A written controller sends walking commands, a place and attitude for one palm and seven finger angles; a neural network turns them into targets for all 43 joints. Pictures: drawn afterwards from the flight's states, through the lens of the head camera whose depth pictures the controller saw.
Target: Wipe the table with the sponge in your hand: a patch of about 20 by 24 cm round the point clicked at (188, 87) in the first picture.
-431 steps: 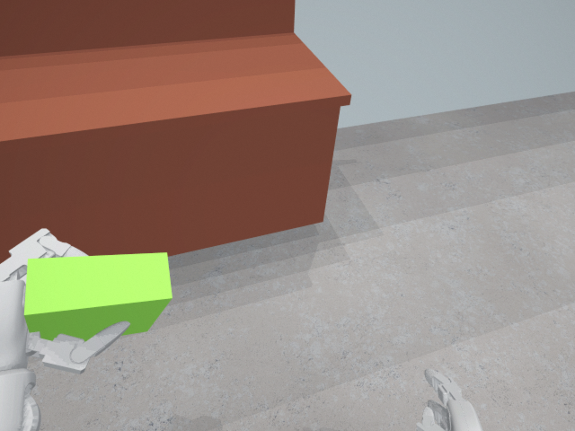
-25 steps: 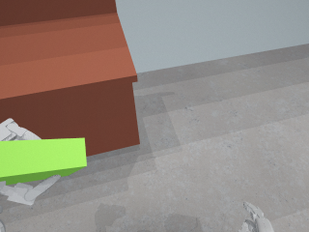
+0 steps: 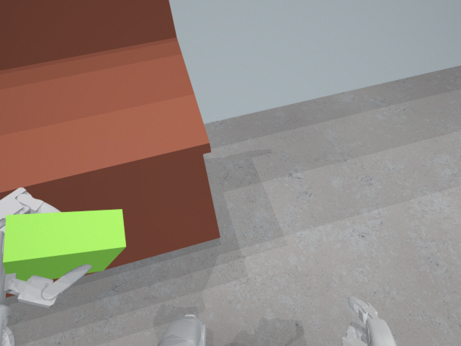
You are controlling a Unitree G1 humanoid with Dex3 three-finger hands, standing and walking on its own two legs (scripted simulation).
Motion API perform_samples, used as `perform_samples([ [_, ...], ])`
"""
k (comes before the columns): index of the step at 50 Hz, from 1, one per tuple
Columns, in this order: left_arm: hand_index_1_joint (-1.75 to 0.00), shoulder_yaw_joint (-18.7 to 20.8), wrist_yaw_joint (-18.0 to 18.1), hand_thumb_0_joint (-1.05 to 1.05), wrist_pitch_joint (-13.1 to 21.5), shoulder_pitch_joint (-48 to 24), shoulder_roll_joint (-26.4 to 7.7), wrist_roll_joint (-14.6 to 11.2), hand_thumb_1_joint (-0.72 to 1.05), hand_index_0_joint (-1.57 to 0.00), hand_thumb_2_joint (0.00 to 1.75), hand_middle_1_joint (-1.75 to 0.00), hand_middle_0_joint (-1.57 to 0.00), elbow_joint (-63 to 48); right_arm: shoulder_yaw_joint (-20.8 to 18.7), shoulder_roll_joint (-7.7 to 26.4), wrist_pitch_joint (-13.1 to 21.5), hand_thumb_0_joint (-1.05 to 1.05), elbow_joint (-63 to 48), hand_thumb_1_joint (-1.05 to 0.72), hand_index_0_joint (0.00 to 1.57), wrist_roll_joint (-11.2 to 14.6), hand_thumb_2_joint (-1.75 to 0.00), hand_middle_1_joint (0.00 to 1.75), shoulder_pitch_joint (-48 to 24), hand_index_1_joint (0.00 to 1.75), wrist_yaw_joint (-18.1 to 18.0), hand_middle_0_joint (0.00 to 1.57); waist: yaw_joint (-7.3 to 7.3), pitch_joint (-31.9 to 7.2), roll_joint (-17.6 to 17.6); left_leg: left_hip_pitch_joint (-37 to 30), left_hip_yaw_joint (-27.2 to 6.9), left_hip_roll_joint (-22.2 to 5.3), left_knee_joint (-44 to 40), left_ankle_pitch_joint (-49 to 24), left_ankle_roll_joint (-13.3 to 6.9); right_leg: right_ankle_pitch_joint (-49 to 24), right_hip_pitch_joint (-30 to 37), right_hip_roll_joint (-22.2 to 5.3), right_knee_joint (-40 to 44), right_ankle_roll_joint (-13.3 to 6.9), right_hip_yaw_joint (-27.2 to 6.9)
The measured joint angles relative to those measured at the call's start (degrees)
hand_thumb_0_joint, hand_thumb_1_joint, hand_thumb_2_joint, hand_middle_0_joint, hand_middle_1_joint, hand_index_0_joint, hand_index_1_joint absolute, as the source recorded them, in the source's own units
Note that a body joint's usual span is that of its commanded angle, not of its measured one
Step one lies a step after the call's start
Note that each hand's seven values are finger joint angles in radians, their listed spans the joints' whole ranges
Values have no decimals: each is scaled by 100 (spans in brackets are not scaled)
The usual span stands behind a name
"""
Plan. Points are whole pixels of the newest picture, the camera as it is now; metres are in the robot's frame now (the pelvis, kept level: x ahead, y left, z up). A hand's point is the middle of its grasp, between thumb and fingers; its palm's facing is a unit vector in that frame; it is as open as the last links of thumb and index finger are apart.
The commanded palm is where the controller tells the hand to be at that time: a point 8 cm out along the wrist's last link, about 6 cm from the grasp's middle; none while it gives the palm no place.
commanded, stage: take the last steps up to it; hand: left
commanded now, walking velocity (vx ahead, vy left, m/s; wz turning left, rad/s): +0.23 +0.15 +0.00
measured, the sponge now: (81, 246) +0.23 +0.21 +0.12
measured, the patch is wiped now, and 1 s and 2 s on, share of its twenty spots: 0.00 0.00 0.00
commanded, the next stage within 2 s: come to a stop and stand still in 0.34 s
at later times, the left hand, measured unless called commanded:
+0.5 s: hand (33, 173) +0.31 +0.29 +0.17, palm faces +0.32 -0.80 -0.51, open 9.5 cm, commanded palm +0.27 +0.35 +0.17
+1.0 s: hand out of the picture +0.31 +0.35 +0.17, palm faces +0.37 -0.82 -0.44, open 9.5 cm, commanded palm +0.26 +0.38 +0.17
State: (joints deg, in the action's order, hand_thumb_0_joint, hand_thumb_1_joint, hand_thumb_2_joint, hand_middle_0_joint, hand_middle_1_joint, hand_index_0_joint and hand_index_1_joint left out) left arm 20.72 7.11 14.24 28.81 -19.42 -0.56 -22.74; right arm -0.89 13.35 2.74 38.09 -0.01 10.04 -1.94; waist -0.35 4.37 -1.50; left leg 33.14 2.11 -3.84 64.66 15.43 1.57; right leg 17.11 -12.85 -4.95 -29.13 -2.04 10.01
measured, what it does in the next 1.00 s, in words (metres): steps to the left: left foot, then right foot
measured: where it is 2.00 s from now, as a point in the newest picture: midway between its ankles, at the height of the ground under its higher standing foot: outside the picture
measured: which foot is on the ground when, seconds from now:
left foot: up 0.00-0.18, down 0.20-0.56, up 0.58-0.80, down 0.82-1.00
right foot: down 0.00-0.20, up 0.22-0.50, down 0.52-1.00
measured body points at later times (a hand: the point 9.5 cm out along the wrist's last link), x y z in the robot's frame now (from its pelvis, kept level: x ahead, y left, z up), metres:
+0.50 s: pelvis +0.10 +0.07 -0.01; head +0.13 +0.06 +0.44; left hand +0.29 +0.33 +0.20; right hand +0.25 -0.13 -0.12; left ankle +0.11 +0.17 -0.74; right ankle +0.11 -0.01 -0.74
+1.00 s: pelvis +0.09 +0.11 +0.00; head +0.10 +0.12 +0.45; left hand +0.28 +0.39 +0.19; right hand +0.25 -0.13 -0.08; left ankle +0.11 +0.22 -0.74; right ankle +0.07 +0.00 -0.73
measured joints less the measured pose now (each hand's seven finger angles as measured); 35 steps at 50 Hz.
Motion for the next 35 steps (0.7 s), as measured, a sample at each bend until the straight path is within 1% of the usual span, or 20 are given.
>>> perform_samples([
  [4,-134,-152,63,-1,16,10,-57,62,-44,-81,100,-135,-80,-450,-126,140,97,1,-158,-91,20,-24,-90,30,61,30,-37,20,28,205,207,-305,253,-117,-1702,-114,-78,39,228,-167,152,157,-32],
  [6,-134,-146,103,-1,35,61,-145,77,-44,-81,100,-135,-80,-771,-185,168,134,1,-238,-91,20,-29,-90,30,79,30,-62,20,42,252,301,-624,402,-63,-2440,-171,-123,152,297,-241,71,260,-88],
  [9,-134,8,161,-1,92,142,-324,62,-44,-81,100,-135,-80,-1180,-248,200,162,1,-416,-91,20,-21,-90,30,138,30,-111,20,34,143,303,-1310,619,66,-3517,-626,-166,508,275,-281,-381,441,-208],
  [10,-134,102,184,-1,131,102,-415,43,-44,-81,100,-135,-80,-1238,-285,169,178,1,-455,-91,20,-7,-90,30,115,30,-132,20,22,97,316,-1396,648,100,-3552,-735,-236,687,127,-328,-796,429,-267],
  [11,-134,181,208,-1,155,-35,-510,37,-44,-81,100,-135,-80,-1189,-321,62,175,1,-451,-91,20,13,-90,30,45,30,-150,20,12,109,406,-1363,707,153,-3323,-567,-280,1068,-94,-357,-1432,386,-453],
  [12,-134,231,223,-1,177,-185,-576,41,-44,-81,100,-135,-80,-1074,-319,-47,171,1,-449,-91,20,31,-90,30,-10,30,-146,20,-2,110,449,-1353,735,172,-3162,-369,-310,1395,-346,-278,-2129,337,-632],
  [13,-134,267,221,-1,193,-308,-620,24,-44,-81,100,-135,-80,-918,-270,-146,180,1,-434,-91,20,35,-90,30,-49,30,-137,20,-34,71,455,-1359,733,174,-3108,-235,-331,1568,-597,-177,-2737,312,-700],
  [14,-134,297,211,-1,172,-394,-639,1,-44,-81,100,-135,-80,-769,-204,-237,192,1,-417,-91,20,40,-90,30,-72,30,-120,20,-71,13,438,-1376,717,169,-3128,-173,-345,1600,-821,-95,-3181,313,-680],
  [16,-134,354,194,-1,67,-437,-617,-24,-44,-81,100,-135,-80,-606,-73,-395,220,1,-399,-91,20,62,-90,30,-77,30,-63,20,-104,-93,382,-1451,715,148,-3265,-183,-345,1430,-1160,-1,-3542,347,-542],
  [18,-134,352,172,-1,-9,-323,-524,-54,-44,-81,100,-135,-80,-627,39,-505,266,1,-400,-91,20,78,-90,30,-33,30,-7,20,-105,-168,321,-1530,742,151,-3416,-212,-369,1145,-1337,23,-3319,376,-389],
  [20,-134,257,140,-1,-61,-142,-406,-80,-44,-81,100,-135,-80,-757,131,-556,325,1,-405,-91,20,82,-90,30,43,30,24,20,-76,-198,247,-1600,762,179,-3516,-211,-386,884,-1331,40,-2732,395,-266],
  [24,-134,21,83,-1,-123,135,-343,-86,-44,-81,100,-135,-80,-922,265,-547,371,1,-341,-90,21,61,-90,30,176,30,-15,20,33,-181,101,-1671,766,267,-3435,-71,-379,589,-917,144,-1311,410,-116],
  [25,-134,12,79,-1,-148,164,-382,-82,-44,-81,100,-135,-80,-915,296,-540,353,1,-317,-90,21,50,-90,30,201,30,-39,20,65,-179,95,-1665,770,293,-3335,4,-365,405,-741,179,-908,401,-106],
  [26,-134,9,76,-1,-167,151,-402,-70,-44,-81,100,-135,-80,-872,318,-516,324,1,-285,-90,21,45,-90,30,209,30,-61,20,95,-164,59,-1649,758,292,-3193,101,-346,50,-600,223,-618,263,-101],
  [27,-134,-19,74,-1,-188,98,-360,-54,-44,-81,100,-135,-80,-783,325,-461,276,1,-228,-90,21,42,-90,30,191,30,-79,20,110,-137,-67,-1639,705,222,-3049,198,-323,-75,-525,296,-568,66,-49],
  [28,-134,-34,81,-1,-216,47,-318,-51,-44,-81,100,-135,-80,-690,327,-410,222,1,-173,-90,21,37,-90,30,172,30,-91,20,112,-139,-159,-1620,641,175,-2938,246,-282,-62,-485,345,-570,-76,-9],
  [29,-134,-39,87,-1,-237,-16,-277,-67,-44,-81,100,-135,-80,-588,319,-369,185,1,-127,-90,21,43,-90,30,154,30,-91,20,118,-149,-188,-1571,541,194,-2761,405,-200,-9,-472,353,-586,-160,-4],
  [32,-134,-50,136,-1,-322,-262,-124,-96,-44,-81,100,-135,-80,-294,270,-264,123,1,-51,-90,21,64,-90,30,72,30,-64,20,130,-126,-42,-1353,256,362,-1883,1023,-42,32,-423,260,-526,-204,-97],
  [33,-134,-46,161,-1,-348,-304,-82,-84,-44,-81,100,-135,-80,-232,269,-228,102,1,-58,-90,21,55,-90,30,36,30,-79,20,102,-107,29,-1327,207,380,-1746,1090,-17,-7,-392,226,-464,-191,-126],
  [35,-134,-54,201,-1,-400,-322,-38,-52,-44,-81,100,-135,-80,-220,264,-161,60,1,-132,-90,21,33,-90,30,-31,30,-128,20,17,-64,165,-1356,158,361,-1820,1065,2,-95,-341,171,-345,-153,-156],
])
